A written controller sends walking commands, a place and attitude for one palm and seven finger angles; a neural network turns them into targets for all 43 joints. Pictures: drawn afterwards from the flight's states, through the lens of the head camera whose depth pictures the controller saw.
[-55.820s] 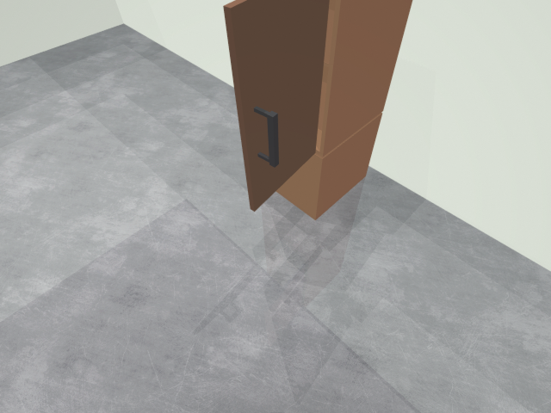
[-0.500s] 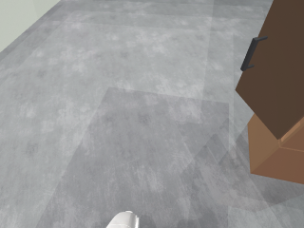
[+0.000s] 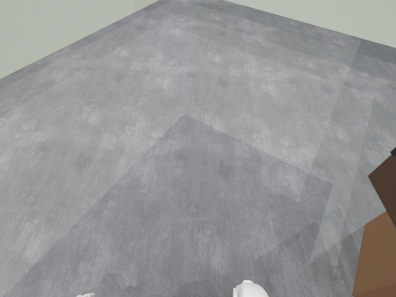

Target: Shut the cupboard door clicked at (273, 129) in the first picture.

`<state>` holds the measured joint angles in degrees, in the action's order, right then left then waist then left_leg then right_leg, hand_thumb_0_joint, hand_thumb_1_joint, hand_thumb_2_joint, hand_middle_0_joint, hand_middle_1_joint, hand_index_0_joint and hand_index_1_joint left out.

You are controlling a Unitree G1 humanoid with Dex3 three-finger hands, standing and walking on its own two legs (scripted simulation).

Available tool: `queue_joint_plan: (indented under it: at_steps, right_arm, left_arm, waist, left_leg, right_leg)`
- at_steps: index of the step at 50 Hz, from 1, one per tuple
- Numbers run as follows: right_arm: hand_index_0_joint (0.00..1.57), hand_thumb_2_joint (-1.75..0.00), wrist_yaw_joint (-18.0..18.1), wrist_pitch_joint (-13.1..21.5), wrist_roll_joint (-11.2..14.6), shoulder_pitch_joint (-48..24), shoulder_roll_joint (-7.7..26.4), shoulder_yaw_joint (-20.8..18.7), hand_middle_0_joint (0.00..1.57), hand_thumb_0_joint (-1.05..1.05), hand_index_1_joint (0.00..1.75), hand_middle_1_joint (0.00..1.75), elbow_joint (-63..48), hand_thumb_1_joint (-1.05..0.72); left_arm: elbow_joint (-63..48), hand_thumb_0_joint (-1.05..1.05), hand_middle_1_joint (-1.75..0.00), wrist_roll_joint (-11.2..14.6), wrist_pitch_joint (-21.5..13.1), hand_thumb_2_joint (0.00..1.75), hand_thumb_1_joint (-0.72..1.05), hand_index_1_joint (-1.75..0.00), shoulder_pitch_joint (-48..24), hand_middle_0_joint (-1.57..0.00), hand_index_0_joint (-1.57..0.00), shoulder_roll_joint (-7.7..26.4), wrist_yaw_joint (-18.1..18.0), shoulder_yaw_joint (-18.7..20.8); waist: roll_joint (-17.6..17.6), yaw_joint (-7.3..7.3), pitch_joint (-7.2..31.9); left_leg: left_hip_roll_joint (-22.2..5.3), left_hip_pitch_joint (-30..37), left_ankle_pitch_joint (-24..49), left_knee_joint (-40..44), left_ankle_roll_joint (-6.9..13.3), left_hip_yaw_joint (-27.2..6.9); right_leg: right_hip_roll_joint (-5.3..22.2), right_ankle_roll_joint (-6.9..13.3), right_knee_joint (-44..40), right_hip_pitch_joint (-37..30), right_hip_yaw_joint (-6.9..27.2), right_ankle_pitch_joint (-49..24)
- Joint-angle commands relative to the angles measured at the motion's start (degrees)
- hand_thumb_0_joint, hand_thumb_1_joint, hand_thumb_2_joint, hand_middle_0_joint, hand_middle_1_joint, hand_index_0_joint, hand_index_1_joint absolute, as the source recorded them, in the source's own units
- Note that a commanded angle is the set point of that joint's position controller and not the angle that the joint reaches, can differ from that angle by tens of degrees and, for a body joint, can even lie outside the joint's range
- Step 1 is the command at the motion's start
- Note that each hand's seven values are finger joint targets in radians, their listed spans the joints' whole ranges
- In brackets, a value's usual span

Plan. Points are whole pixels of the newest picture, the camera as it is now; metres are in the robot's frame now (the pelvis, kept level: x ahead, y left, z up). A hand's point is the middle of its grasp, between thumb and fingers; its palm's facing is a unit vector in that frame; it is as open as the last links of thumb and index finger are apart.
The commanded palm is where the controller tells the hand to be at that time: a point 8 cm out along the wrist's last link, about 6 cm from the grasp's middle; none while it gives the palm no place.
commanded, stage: walk to a spot facing it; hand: left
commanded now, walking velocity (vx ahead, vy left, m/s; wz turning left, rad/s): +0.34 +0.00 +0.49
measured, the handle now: out of the picture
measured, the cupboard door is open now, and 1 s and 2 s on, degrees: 33 33 33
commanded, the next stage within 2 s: turn to face it in 0.80 s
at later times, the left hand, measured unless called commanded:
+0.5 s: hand out of the picture +0.11 +0.14 -0.16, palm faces +0.34 -0.91 -0.23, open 7.2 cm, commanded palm none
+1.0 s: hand (92, 214) +0.33 +0.30 -0.16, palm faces +0.51 -0.84 -0.18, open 7.3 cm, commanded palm none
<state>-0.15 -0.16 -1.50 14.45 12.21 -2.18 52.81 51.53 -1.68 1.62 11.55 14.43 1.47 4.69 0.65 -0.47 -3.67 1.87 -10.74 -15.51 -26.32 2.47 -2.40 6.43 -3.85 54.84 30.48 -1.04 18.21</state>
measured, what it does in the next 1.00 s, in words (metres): walks ahead, turning left: right foot, then left foot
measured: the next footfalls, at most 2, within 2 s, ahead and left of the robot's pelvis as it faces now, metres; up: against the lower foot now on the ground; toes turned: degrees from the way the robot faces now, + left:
right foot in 0.16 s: +0.16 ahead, -0.15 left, +0.00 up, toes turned +0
left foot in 0.66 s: +0.32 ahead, +0.14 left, +0.00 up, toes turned +31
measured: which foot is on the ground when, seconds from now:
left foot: down 0.00-0.16, up 0.18-0.64, down 0.66-1.00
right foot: up 0.00-0.14, down 0.16-0.64, up 0.66-1.00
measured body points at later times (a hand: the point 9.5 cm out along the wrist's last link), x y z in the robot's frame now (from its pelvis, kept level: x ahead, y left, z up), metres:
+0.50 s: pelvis +0.17 -0.04 +0.00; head +0.21 -0.03 +0.45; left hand +0.09 +0.19 -0.15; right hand +0.31 -0.26 -0.15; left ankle +0.19 +0.11 -0.67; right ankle +0.12 -0.15 -0.74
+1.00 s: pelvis +0.34 +0.09 +0.00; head +0.36 +0.12 +0.45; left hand +0.30 +0.35 -0.15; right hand +0.48 -0.10 -0.14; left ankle +0.29 +0.12 -0.74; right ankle +0.49 -0.03 -0.67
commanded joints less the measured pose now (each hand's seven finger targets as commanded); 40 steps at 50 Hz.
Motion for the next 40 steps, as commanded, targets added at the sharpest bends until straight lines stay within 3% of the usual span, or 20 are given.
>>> queue_joint_plan:
  at_steps: [1, 4, 6, 7, 8, 9, 10, 11, 13, 15, 21, 28, 30, 31, 32, 33, 34, 35, 38, 40]
  right_arm:
    - [0.20, -0.90, 0.4, 1.3, -0.3, 1.6, 11.5, -3.5, 0.20, 0.00, 0.30, 0.30, -2.6, -0.90]
    - [0.20, -0.90, 0.4, 1.4, -0.4, 1.6, 11.6, -3.6, 0.20, 0.00, 0.30, 0.30, -1.9, -0.90]
    - [0.20, -0.90, 0.5, 1.4, 0.0, -0.4, 10.4, -3.5, 0.20, 0.00, 0.30, 0.30, -2.0, -0.90]
    - [0.20, -0.90, 0.2, 1.8, 0.6, -0.4, 8.1, -3.0, 0.20, 0.00, 0.30, 0.30, -2.2, -0.90]
    - [0.20, -0.90, 0.1, 2.4, 1.1, 2.0, 3.3, -2.2, 0.20, 0.00, 0.30, 0.30, -3.4, -0.90]
    - [0.20, -0.90, -0.1, 1.9, 0.5, 0.0, 5.8, -2.9, 0.20, 0.00, 0.30, 0.30, -4.2, -0.90]
    - [0.20, -0.90, -0.4, 1.7, 0.0, 0.8, 6.1, -3.1, 0.20, 0.00, 0.30, 0.30, -3.7, -0.90]
    - [0.20, -0.90, -0.6, 1.7, -0.3, 0.8, 5.3, -3.0, 0.20, 0.00, 0.30, 0.30, -2.4, -0.90]
    - [0.20, -0.90, -1.5, 0.8, -0.4, 0.9, 4.3, -2.7, 0.20, 0.00, 0.30, 0.30, -0.4, -0.90]
    - [0.20, -0.90, -2.0, 0.2, 0.0, 2.1, 2.0, -2.5, 0.20, 0.00, 0.30, 0.30, 0.5, -0.90]
    - [0.20, -0.90, -2.6, -0.5, -0.1, -4.9, 0.5, -1.9, 0.20, 0.00, 0.30, 0.30, -1.8, -0.90]
    - [0.20, -0.90, -3.3, 0.7, -0.2, -12.7, 1.6, -0.6, 0.20, 0.00, 0.30, 0.30, -5.9, -0.90]
    - [0.20, -0.90, -2.8, 1.3, -0.2, -3.9, 4.1, -1.6, 0.20, 0.00, 0.30, 0.30, -4.3, -0.90]
    - [0.20, -0.90, -2.6, 1.5, -0.5, 4.3, 6.8, -2.5, 0.20, 0.00, 0.30, 0.30, -2.4, -0.90]
    - [0.20, -0.90, -1.8, 1.6, -1.0, 11.3, 13.7, -4.1, 0.20, 0.00, 0.30, 0.30, -1.0, -0.90]
    - [0.20, -0.90, -0.8, 1.8, -0.4, 14.4, 19.5, -5.5, 0.20, 0.00, 0.30, 0.30, -0.5, -0.90]
    - [0.20, -0.90, 0.1, 1.4, 0.6, 13.9, 18.9, -5.1, 0.20, 0.00, 0.30, 0.30, 0.0, -0.90]
    - [0.20, -0.90, 0.3, 1.6, 0.4, 9.0, 17.1, -4.3, 0.20, 0.00, 0.30, 0.30, -1.3, -0.90]
    - [0.20, -0.90, 1.0, 2.9, 0.1, -1.9, 9.7, -1.8, 0.20, 0.00, 0.30, 0.30, -4.3, -0.90]
    - [0.20, -0.90, 1.1, 3.5, 0.3, -1.7, 8.0, -1.3, 0.20, 0.00, 0.30, 0.30, -3.3, -0.90]
  left_arm:
    - [-6.6, 0.00, -0.30, 0.1, -2.2, 0.90, 0.90, -0.30, -5.5, -0.20, -0.20, 3.7, 0.3, 0.5]
    - [-6.7, 0.00, -0.30, 0.2, -2.8, 0.90, 0.90, -0.30, -4.2, -0.20, -0.20, 3.8, 0.4, 0.5]
    - [-4.1, 0.00, -0.30, 0.1, -3.4, 0.90, 0.90, -0.30, 3.1, -0.20, -0.20, 4.5, 0.2, 1.2]
    - [-2.2, 0.00, -0.30, -0.1, -4.2, 0.90, 0.90, -0.30, 10.2, -0.20, -0.20, 7.7, -0.3, 2.0]
    - [-1.1, 0.00, -0.30, -0.9, -4.8, 0.90, 0.90, -0.30, 16.4, -0.20, -0.20, 14.4, -1.1, 3.4]
    - [-1.1, 0.00, -0.30, 0.0, -4.1, 0.90, 0.90, -0.30, 15.3, -0.20, -0.20, 13.8, -1.8, 3.0]
    - [-2.5, 0.00, -0.30, 0.0, -4.1, 0.90, 0.90, -0.30, 9.8, -0.20, -0.20, 11.1, -2.1, 2.4]
    - [-3.1, 0.00, -0.30, -0.1, -4.4, 0.90, 0.90, -0.30, 6.5, -0.20, -0.20, 8.5, -2.2, 1.8]
    - [-2.9, 0.00, -0.30, 0.3, -5.1, 0.90, 0.90, -0.30, 3.6, -0.20, -0.20, 4.0, -2.1, 0.4]
    - [-1.6, 0.00, -0.30, 0.2, -5.8, 0.90, 0.90, -0.30, 6.1, -0.20, -0.20, 2.6, -2.1, 0.0]
    - [2.0, 0.00, -0.30, -0.1, -6.6, 0.90, 0.90, -0.30, 12.4, -0.20, -0.20, 1.6, -2.7, -0.1]
    - [3.6, 0.00, -0.30, -0.2, -6.3, 0.90, 0.90, -0.30, 14.2, -0.20, -0.20, 5.5, -2.8, 0.5]
    - [2.8, 0.00, -0.30, 0.0, -6.3, 0.90, 0.90, -0.30, 11.4, -0.20, -0.20, 8.2, -2.5, 1.1]
    - [2.3, 0.00, -0.30, 0.5, -6.1, 0.90, 0.90, -0.30, 9.8, -0.20, -0.20, 8.8, -2.3, 1.3]
    - [0.9, 0.00, -0.30, 0.9, -5.8, 0.90, 0.90, -0.30, 11.0, -0.20, -0.20, 6.6, -1.4, 1.2]
    - [-2.4, 0.00, -0.30, 1.2, -5.3, 0.90, 0.90, -0.30, 8.1, -0.20, -0.20, 4.0, -0.8, 0.2]
    - [-4.6, 0.00, -0.30, 1.1, -4.8, 0.90, 0.90, -0.30, 1.6, -0.20, -0.20, 5.9, -1.3, 0.0]
    - [-4.6, 0.00, -0.30, 0.8, -4.9, 0.90, 0.90, -0.30, 1.6, -0.20, -0.20, 4.2, -1.5, 0.3]
    - [0.3, 0.00, -0.30, -0.3, -3.2, 0.90, 0.90, -0.30, 7.8, -0.20, -0.20, 1.7, -1.2, 0.3]
    - [1.4, 0.00, -0.30, -0.6, -2.6, 0.90, 0.90, -0.30, 9.9, -0.20, -0.20, 0.8, -1.0, 0.1]
  waist:
    - [-8.9, -1.58, -1.0]
    - [-9.3, -0.43, 0.5]
    - [-5.9, 3.49, 2.7]
    - [2.3, 6.56, 6.3]
    - [20.7, 8.75, 12.7]
    - [17.4, 7.23, 7.8]
    - [11.4, 4.25, 3.7]
    - [12.8, 2.92, 2.6]
    - [8.2, 0.59, 0.5]
    - [7.4, -0.07, 1.6]
    - [6.5, 0.89, 0.6]
    - [6.8, 1.83, -0.5]
    - [6.3, -2.91, 4.6]
    - [3.3, -7.32, 9.4]
    - [-9.1, -9.94, 16.5]
    - [-17.9, -10.29, 18.7]
    - [-6.6, -10.08, 15.6]
    - [-2.9, -6.81, 10.6]
    - [-4.5, -0.75, 3.8]
    - [-5.9, 0.74, 4.3]
  left_leg:
    - [-11.9, -1.9, -10.3, 13.9, 8.2, -15.3]
    - [-11.7, -3.3, -8.0, 10.6, 7.9, -16.1]
    - [-8.8, -12.2, -7.7, 3.1, 5.8, -13.8]
    - [-3.9, -20.1, -10.2, -7.0, 3.3, -9.3]
    - [3.2, -28.8, -18.8, -28.7, -0.1, -0.3]
    - [0.4, -31.7, -19.6, -40.5, -0.1, -1.6]
    - [-2.7, -32.6, -13.7, -44.7, 0.1, -2.8]
    - [-4.2, -31.8, -8.0, -47.7, -0.3, -2.5]
    - [-6.1, -27.3, -0.6, -47.9, -1.4, -1.0]
    - [-5.2, -27.3, 2.5, -46.5, -2.0, 0.8]
    - [-6.3, -32.2, 3.6, -37.7, -2.5, 4.8]
    - [-4.4, -23.7, -1.2, -15.2, 0.9, 10.9]
    - [0.0, -9.7, -2.4, -11.3, 3.1, 13.3]
    - [0.6, 3.9, 2.4, -6.2, 3.8, 11.6]
    - [-10.0, 19.6, 5.4, -3.0, 7.9, -5.2]
    - [-23.5, 27.6, 14.9, 3.8, 14.1, -29.3]
    - [-25.3, 24.8, 16.5, 6.6, 15.0, -30.2]
    - [-24.4, 16.3, 10.7, 7.7, 13.5, -23.9]
    - [-16.6, -1.1, 7.1, 10.8, 8.0, -12.3]
    - [-13.8, -2.6, 10.1, 11.7, 7.4, -8.8]
  right_leg:
    - [-1.6, -0.4, -9.7, 0.7, -2.0, -2.0]
    - [-3.9, -0.1, -16.8, -6.7, -2.9, -2.4]
    - [-5.0, 0.4, -24.3, -23.2, -3.0, -5.5]
    - [0.2, 1.7, -31.5, -36.5, 2.9, -0.6]
    - [18.3, 6.8, -39.5, -46.2, 23.7, 13.5]
    - [23.2, 9.1, -45.1, -37.7, 31.8, 20.6]
    - [22.1, 10.3, -46.1, -31.7, 27.9, 25.4]
    - [19.8, 9.2, -45.9, -27.4, 24.8, 22.0]
    - [14.4, 6.9, -44.2, -21.5, 8.3, 5.5]
    - [11.4, 5.9, -41.8, -24.2, -0.9, -10.5]
    - [12.0, 6.7, -39.5, -32.1, -9.9, -32.0]
    - [15.7, 8.5, -33.9, -36.9, -13.3, -43.5]
    - [15.7, 7.6, -21.4, -33.8, -16.4, -52.5]
    - [13.7, 6.0, -9.2, -26.5, -18.1, -45.0]
    - [7.2, 3.2, 8.2, -11.5, -17.3, -18.1]
    - [-1.1, 1.2, 23.2, 6.5, -10.2, 14.9]
    - [0.2, 2.0, 27.5, 10.1, -2.4, 12.7]
    - [2.2, 2.3, 27.0, 9.7, -1.8, 10.0]
    - [4.3, 1.7, 19.2, 2.3, 1.1, 1.4]
    - [3.0, 1.2, 15.2, 0.3, 0.6, -1.6]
